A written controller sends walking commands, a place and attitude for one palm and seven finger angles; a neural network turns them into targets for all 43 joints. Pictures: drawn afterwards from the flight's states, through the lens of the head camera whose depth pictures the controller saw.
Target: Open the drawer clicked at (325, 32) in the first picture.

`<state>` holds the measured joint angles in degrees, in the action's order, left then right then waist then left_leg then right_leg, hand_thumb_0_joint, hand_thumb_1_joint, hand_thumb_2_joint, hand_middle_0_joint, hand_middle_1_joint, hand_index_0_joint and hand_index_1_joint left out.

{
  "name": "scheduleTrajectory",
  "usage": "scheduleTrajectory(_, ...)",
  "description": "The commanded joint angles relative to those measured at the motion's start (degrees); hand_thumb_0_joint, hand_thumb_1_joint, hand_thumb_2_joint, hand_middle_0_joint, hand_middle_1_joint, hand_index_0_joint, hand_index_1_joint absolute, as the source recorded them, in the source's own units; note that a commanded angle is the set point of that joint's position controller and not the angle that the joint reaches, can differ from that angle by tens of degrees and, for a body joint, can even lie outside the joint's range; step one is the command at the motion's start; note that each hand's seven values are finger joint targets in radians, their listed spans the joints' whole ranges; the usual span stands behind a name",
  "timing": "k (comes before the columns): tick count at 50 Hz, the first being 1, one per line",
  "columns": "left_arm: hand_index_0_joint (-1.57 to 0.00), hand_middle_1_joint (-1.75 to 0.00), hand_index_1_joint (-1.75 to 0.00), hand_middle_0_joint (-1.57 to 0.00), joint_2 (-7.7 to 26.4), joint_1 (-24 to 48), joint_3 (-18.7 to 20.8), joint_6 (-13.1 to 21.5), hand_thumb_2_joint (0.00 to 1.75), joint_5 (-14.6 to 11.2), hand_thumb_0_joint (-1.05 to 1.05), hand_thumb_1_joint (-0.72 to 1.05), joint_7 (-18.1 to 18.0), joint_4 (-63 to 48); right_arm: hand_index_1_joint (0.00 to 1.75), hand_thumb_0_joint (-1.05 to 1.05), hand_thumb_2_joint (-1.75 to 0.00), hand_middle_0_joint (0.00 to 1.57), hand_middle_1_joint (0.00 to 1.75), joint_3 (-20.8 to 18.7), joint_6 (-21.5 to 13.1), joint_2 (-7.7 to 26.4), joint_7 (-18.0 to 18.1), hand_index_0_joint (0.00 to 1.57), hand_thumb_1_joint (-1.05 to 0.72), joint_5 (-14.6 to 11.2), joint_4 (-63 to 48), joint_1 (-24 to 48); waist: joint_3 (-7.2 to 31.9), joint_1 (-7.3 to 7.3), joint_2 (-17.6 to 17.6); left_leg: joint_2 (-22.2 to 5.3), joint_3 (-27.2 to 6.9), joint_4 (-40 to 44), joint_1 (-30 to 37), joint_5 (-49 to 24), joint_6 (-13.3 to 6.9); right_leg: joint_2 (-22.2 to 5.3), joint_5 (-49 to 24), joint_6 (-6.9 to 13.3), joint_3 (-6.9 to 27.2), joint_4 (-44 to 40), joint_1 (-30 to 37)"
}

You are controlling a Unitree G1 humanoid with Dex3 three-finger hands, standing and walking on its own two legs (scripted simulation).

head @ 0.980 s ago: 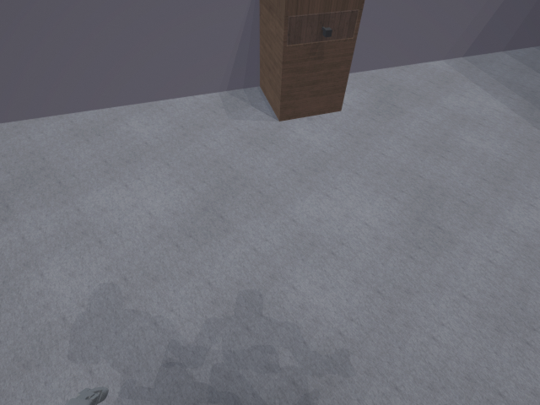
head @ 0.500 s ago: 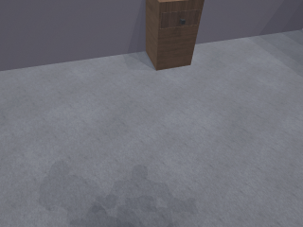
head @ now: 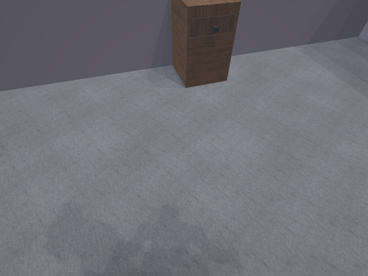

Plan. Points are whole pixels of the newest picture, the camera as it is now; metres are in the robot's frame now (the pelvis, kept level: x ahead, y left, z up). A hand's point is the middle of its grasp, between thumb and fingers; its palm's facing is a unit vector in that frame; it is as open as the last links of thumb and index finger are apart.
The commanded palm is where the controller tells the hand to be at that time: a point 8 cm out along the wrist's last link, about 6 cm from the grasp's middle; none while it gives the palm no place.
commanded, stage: look at it before walking up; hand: left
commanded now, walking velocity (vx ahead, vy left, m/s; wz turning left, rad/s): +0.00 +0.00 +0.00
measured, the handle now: (214, 28) +1.89 -0.15 -0.23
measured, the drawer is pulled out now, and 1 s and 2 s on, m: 0.00 0.00 0.00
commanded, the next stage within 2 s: walk to a spot facing it in 0.86 s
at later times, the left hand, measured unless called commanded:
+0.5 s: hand out of the picture +0.06 +0.25 -0.16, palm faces -0.04 -0.94 -0.33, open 7.4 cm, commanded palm none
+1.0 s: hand out of the picture +0.07 +0.25 -0.15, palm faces -0.04 -0.94 -0.33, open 7.4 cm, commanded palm none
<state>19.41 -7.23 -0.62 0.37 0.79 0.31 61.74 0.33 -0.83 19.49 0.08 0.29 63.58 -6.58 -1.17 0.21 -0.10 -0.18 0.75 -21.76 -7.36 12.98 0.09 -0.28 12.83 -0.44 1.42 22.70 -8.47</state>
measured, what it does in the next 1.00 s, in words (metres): stands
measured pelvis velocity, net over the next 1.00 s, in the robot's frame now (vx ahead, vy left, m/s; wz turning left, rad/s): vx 0.00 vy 0.00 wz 0.00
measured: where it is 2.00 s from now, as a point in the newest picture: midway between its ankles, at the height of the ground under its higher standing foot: (195, 271)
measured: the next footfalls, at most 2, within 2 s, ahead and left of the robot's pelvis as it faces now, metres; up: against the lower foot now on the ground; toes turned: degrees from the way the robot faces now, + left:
left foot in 1.72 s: +0.37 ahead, +0.06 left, +0.00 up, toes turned -13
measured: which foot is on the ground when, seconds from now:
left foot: down 0.00-1.00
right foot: down 0.00-1.00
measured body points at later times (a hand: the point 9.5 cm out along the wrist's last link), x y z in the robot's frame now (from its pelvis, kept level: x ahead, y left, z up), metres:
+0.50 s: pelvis -0.01 +0.00 +0.00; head +0.00 +0.00 +0.45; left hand +0.06 +0.30 -0.13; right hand +0.07 -0.30 -0.13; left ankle -0.01 +0.12 -0.74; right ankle -0.01 -0.12 -0.74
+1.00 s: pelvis +0.00 +0.00 +0.00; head +0.00 +0.00 +0.45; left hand +0.07 +0.30 -0.13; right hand +0.08 -0.30 -0.13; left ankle -0.01 +0.12 -0.74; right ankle -0.01 -0.12 -0.74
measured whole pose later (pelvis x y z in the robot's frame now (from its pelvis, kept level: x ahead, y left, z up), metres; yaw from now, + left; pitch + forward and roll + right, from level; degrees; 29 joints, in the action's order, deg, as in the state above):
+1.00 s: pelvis +0.00 +0.00 +0.00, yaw +0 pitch -1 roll +0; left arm 19.5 -7.6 -0.6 0.5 0.9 0.3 62.7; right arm 0.4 -1.0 19.5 0.1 0.2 64.1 -6.3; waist -1.6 -0.1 -0.1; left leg -0.2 0.9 -20.0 -6.9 11.7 0.0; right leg -0.3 11.5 -0.6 1.6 20.8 -8.0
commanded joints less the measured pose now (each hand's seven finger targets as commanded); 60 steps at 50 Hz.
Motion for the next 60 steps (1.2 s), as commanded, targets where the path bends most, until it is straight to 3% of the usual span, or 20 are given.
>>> scheduleTrajectory(1, -0.2, -0.3, -0.3, -0.2, 12.0, 2.2, 2.5, 1.1, 0.9, -0.2, 0.0, 0.9, -1.0, -3.9, 0.3, 0.0, -0.9, 0.2, 0.3, -2.5, -1.1, 11.8, 0.7, 0.2, -0.9, 0.2, -3.8, 2.9, 2.5, -0.29, -0.3, -6.6, -5.7, 3.5, 0.1, -8.2, -1.8, -6.4, -8.1, 2.2, 5.1, -3.6, -0.2)
scheduleTrajectory(16, -0.2, -0.3, -0.3, -0.2, 11.9, 1.4, 2.5, 1.2, 0.9, -0.2, 0.0, 0.9, -1.0, -3.4, 0.3, 0.0, -0.9, 0.2, 0.3, -2.5, -1.2, 11.8, 0.7, 0.2, -0.9, 0.1, -3.5, 2.6, 3.3, -0.25, 0.0, -6.8, -5.6, 3.5, 1.3, -9.6, -1.7, -6.5, -9.9, 2.2, 5.2, -4.0, 0.1)
scheduleTrajectory(25, -0.2, -0.3, -0.3, -0.2, 11.8, 1.3, 2.4, 1.1, 0.9, -0.1, 0.0, 0.9, -0.9, -3.0, 0.3, 0.0, -0.9, 0.2, 0.3, -2.4, -1.1, 11.9, 0.6, 0.2, -0.9, 0.1, -3.2, 2.8, 1.6, -0.29, 0.2, -6.8, -5.9, 4.6, 0.3, -6.5, -1.7, -6.4, -6.2, 2.0, 5.3, -5.1, -0.8)
scheduleTrajectory(33, -0.2, -0.3, -0.3, -0.2, 11.9, 1.0, 2.4, 1.2, 0.9, -0.1, 0.0, 0.9, -1.0, -2.8, 0.3, 0.0, -0.9, 0.2, 0.3, -2.5, -1.3, 12.0, 0.7, 0.2, -0.9, 0.1, -3.2, 2.7, 3.6, -0.3, -0.4, -7.0, -5.9, 4.1, 1.7, -9.7, -1.8, -6.6, -9.6, 2.0, 4.9, -4.4, 0.2)
scheduleTrajectory(48, -0.2, -0.3, -0.3, -0.2, 12.0, 1.4, 2.4, 1.2, 0.9, -0.1, 0.0, 0.9, -1.0, -2.7, 0.3, 0.0, -0.9, 0.2, 0.3, -2.4, -1.2, 12.0, 0.7, 0.2, -0.9, 0.1, -3.1, 3.1, 2.4, -0.41, -0.1, -7.0, -5.7, 4.8, 1.7, -9.8, -1.6, -6.5, -9.7, 1.8, 4.8, -4.7, 0.1)
scheduleTrajectory(51, -0.2, -0.3, -0.3, -0.2, 5.0, -3.1, 1.4, -0.6, 0.9, 0.1, 0.0, 0.9, -0.9, -1.7, 0.3, 0.0, -0.9, 0.2, 0.3, -1.2, 0.0, 5.2, 0.5, 0.2, -0.9, 0.6, -1.8, -1.8, 2.3, -0.17, 0.0, -7.2, -3.3, 2.8, 2.4, 1.6, -0.6, -4.9, 1.7, 1.3, 5.5, -3.1, -3.2)
scheduleTrajectory(53, -0.2, -0.3, -0.3, -0.2, 5.1, -3.6, 1.9, -1.4, 0.9, 0.4, 0.0, 0.9, -0.2, -3.2, 0.3, 0.0, -0.9, 0.2, 0.3, -2.0, 0.6, 6.1, 0.5, 0.2, -0.9, 0.9, -2.8, -3.1, -2.6, 0.01, 1.0, -8.2, -4.2, 4.2, -1.1, 14.4, -1.5, -2.8, 12.3, 1.8, 6.1, -1.4, -8.6)
scheduleTrajectory(55, -0.2, -0.3, -0.3, -0.2, 4.6, -5.2, 2.7, -1.5, 0.9, 0.6, 0.0, 0.9, 0.5, -5.1, 0.3, 0.0, -0.9, 0.2, 0.3, -3.2, 0.6, 7.8, 0.5, 0.2, -0.9, 1.0, -4.4, -4.1, -5.2, 0.0, 3.7, -11.0, -7.3, 6.0, -1.6, 22.0, -3.4, -0.3, 15.0, 2.0, 4.9, 3.9, -14.0)
scheduleTrajectory(56, -0.2, -0.3, -0.3, -0.2, 4.0, -5.9, 2.8, -1.4, 0.9, 0.6, 0.0, 0.9, 0.8, -5.9, 0.3, 0.0, -0.9, 0.2, 0.3, -3.8, 0.5, 9.2, 0.6, 0.2, -0.9, 0.9, -4.9, -5.1, -5.0, 0.33, 6.3, -13.9, -9.8, 7.4, -0.3, 24.5, -5.0, 1.3, 14.4, 1.8, 2.6, 9.4, -16.4)
scheduleTrajectory(57, -0.2, -0.3, -0.3, -0.2, 2.4, -6.0, 3.1, -1.2, 0.9, 0.6, 0.0, 0.9, 1.1, -6.7, 0.3, 0.0, -0.9, 0.2, 0.3, -4.5, 0.2, 9.9, 0.7, 0.2, -0.9, 0.8, -5.5, -5.8, -4.9, 0.46, 9.6, -17.8, -12.2, 9.0, 0.0, 23.9, -7.2, 2.1, 11.7, 1.2, -1.2, 16.6, -17.8)
scheduleTrajectory(58, -0.2, -0.3, -0.3, -0.2, 1.6, -4.8, 3.4, -1.0, 0.9, 0.6, 0.0, 0.9, 1.4, -7.9, 0.3, 0.0, -0.9, 0.2, 0.3, -4.8, -0.3, 9.7, 0.7, 0.2, -0.9, 0.8, -5.8, -6.7, -4.8, 0.93, 10.0, -20.3, -12.4, 9.3, 0.8, 19.2, -9.0, 0.3, 13.4, 0.8, -2.4, 20.6, -19.3)
scheduleTrajectory(60, -0.2, -0.3, -0.3, -0.2, -0.1, -5.5, 3.9, -0.3, 0.9, 0.6, 0.0, 0.9, 1.9, -8.9, 0.3, 0.0, -0.9, 0.2, 0.3, -4.8, -0.9, 8.2, 0.8, 0.2, -0.9, 1.0, -6.3, -6.4, -4.6, 0.09, 8.5, -20.2, -7.1, 4.9, 0.4, 7.7, -8.7, -1.8, 14.7, 0.7, -3.7, 18.6, -17.0)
